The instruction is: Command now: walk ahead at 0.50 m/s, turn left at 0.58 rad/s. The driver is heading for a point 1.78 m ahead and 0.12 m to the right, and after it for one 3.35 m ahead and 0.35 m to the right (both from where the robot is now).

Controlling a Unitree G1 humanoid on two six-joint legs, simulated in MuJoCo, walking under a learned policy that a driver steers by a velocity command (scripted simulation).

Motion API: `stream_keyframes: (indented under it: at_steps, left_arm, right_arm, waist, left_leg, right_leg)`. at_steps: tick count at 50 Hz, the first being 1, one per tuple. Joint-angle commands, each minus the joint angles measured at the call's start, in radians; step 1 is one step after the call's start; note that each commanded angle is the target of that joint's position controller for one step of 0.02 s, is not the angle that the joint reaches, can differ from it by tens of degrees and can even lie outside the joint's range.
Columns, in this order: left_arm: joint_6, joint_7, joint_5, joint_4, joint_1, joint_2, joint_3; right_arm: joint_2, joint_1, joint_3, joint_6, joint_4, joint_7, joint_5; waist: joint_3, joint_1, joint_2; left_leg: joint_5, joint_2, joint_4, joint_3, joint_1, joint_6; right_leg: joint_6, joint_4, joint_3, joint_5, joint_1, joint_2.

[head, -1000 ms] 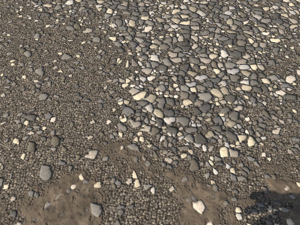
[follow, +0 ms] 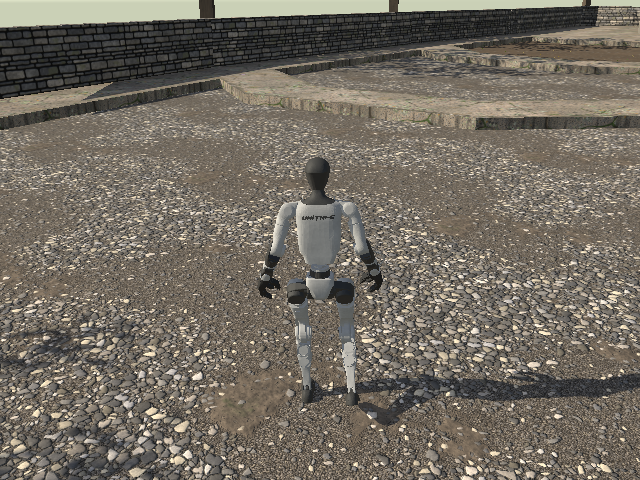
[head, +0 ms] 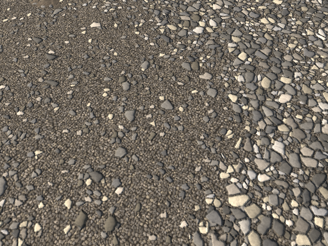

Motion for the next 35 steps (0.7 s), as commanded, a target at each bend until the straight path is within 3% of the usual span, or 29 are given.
stream_keyframes:
  at_steps: [1,5,9,14,16,17,18,19,20,21,22,23,24,25,27,31,35]
  left_arm:
    - [-0.019,0.002,0.018,-0.090,-0.011,0.131,0.032]
    - [0.010,0.005,0.034,-0.113,-0.079,0.077,0.018]
    - [0.004,-0.008,0.024,-0.147,-0.220,0.047,0.001]
    - [-0.015,-0.027,0.010,-0.180,-0.283,0.088,0.013]
    - [-0.025,-0.029,0.007,-0.175,-0.241,0.108,0.025]
    - [-0.031,-0.026,0.007,-0.157,-0.173,0.118,0.035]
    - [-0.036,-0.020,0.018,-0.138,-0.070,0.148,0.051]
    - [-0.037,-0.011,0.032,-0.125,0.089,0.205,0.066]
    - [-0.021,-0.017,0.037,-0.087,0.163,0.262,0.080]
    - [-0.017,-0.022,0.012,-0.104,0.136,0.164,0.058]
    - [-0.009,-0.016,0.010,-0.114,0.097,0.110,0.043]
    - [-0.002,-0.013,0.021,-0.119,0.047,0.097,0.035]
    - [0.002,-0.011,0.026,-0.111,0.020,0.079,0.029]
    - [0.000,-0.007,0.032,-0.105,0.009,0.069,0.025]
    - [-0.007,-0.005,0.023,-0.088,0.009,0.066,0.026]
    - [-0.013,-0.011,0.018,-0.039,0.059,0.111,0.035]
    - [0.009,-0.013,-0.010,-0.017,0.084,0.144,0.036]
  right_arm:
    - [-0.116,0.018,-0.030,-0.023,-0.081,-0.012,-0.015]
    - [-0.151,0.056,-0.039,-0.028,-0.061,-0.037,-0.003]
    - [-0.158,0.106,-0.042,-0.017,-0.036,-0.052,0.003]
    - [-0.149,0.159,-0.042,-0.004,-0.004,-0.056,0.012]
    - [-0.150,0.147,-0.044,0.003,-0.005,-0.059,0.010]
    - [-0.137,0.130,-0.040,0.007,-0.010,-0.059,0.010]
    - [-0.100,0.121,-0.027,0.006,-0.019,-0.056,0.006]
    - [-0.043,0.127,-0.005,0.003,-0.041,-0.054,-0.013]
    - [-0.006,0.268,0.007,-0.004,-0.066,-0.055,0.023]
    - [-0.114,0.250,-0.009,-0.003,-0.037,-0.059,0.030]
    - [-0.160,0.141,-0.024,0.002,-0.049,-0.057,0.021]
    - [-0.152,0.088,-0.024,0.007,-0.058,-0.058,0.011]
    - [-0.138,0.054,-0.027,0.006,-0.070,-0.054,0.001]
    - [-0.119,0.062,-0.026,0.010,-0.074,-0.046,0.008]
    - [-0.080,0.066,-0.019,0.020,-0.077,-0.040,0.018]
    - [-0.027,-0.007,0.005,0.012,-0.102,-0.038,-0.001]
    - [-0.010,-0.151,0.023,-0.022,-0.122,-0.013,-0.007]
  waist:
    - [-0.147,0.008,0.056]
    - [-0.098,0.003,0.040]
    - [-0.066,-0.053,0.081]
    - [-0.059,-0.072,0.107]
    - [-0.067,-0.045,0.142]
    - [-0.088,-0.006,0.152]
    - [-0.162,0.045,0.138]
    - [-0.309,0.104,0.019]
    - [-0.406,0.034,-0.339]
    - [-0.323,0.057,-0.217]
    - [-0.205,0.082,-0.129]
    - [-0.137,0.064,-0.060]
    - [-0.087,0.048,-0.052]
    - [-0.077,0.025,-0.083]
    - [-0.066,0.014,-0.105]
    - [-0.051,0.019,-0.050]
    - [-0.019,0.057,-0.045]
  left_leg:
    - [0.178,0.265,-0.309,-0.423,0.301,0.204]
    - [0.275,0.219,-0.340,-0.314,0.194,0.199]
    - [0.149,0.164,-0.325,-0.270,0.154,0.138]
    - [0.076,0.204,-0.229,-0.384,0.241,0.114]
    - [0.104,0.216,-0.171,-0.434,0.273,0.100]
    - [0.140,0.196,-0.121,-0.435,0.267,0.083]
    - [0.182,0.143,0.010,-0.396,0.227,0.050]
    - [0.024,0.077,0.297,-0.307,0.091,0.008]
    - [-0.422,-0.042,0.604,-0.198,-0.273,-0.057]
    - [-0.385,0.043,0.728,-0.224,-0.389,-0.069]
    - [-0.289,0.075,0.752,-0.197,-0.412,-0.075]
    - [-0.219,0.109,0.733,-0.168,-0.374,-0.079]
    - [-0.173,0.136,0.690,-0.167,-0.353,-0.080]
    - [-0.145,0.162,0.663,-0.163,-0.305,-0.077]
    - [-0.128,0.178,0.619,-0.134,-0.290,-0.082]
    - [-0.029,0.176,0.426,-0.129,-0.311,-0.095]
    - [0.143,0.155,0.138,-0.033,-0.214,-0.101]
  right_leg:
    - [-0.005,-0.065,0.074,0.099,-0.256,-0.064]
    - [0.054,-0.276,0.043,0.236,-0.250,-0.035]
    - [0.066,-0.568,0.036,0.474,-0.177,0.024]
    - [0.036,-0.706,0.066,0.447,-0.124,0.057]
    - [0.010,-0.727,0.061,0.354,-0.067,0.063]
    - [-0.011,-0.765,0.042,0.350,0.024,0.070]
    - [-0.047,-0.772,0.062,0.354,0.201,0.031]
    - [-0.112,-0.753,0.237,0.302,0.469,-0.148]
    - [-0.267,-0.857,0.714,0.056,0.750,-0.349]
    - [-0.240,-0.905,0.758,-0.148,0.704,-0.351]
    - [-0.200,-0.917,0.595,-0.117,0.586,-0.311]
    - [-0.180,-0.933,0.469,0.018,0.461,-0.271]
    - [-0.177,-0.954,0.383,0.122,0.373,-0.237]
    - [-0.168,-0.976,0.309,0.189,0.315,-0.211]
    - [-0.177,-1.017,0.206,0.259,0.277,-0.190]
    - [-0.224,-1.061,0.122,0.403,0.276,-0.193]
    - [-0.202,-1.056,0.040,0.466,0.257,-0.139]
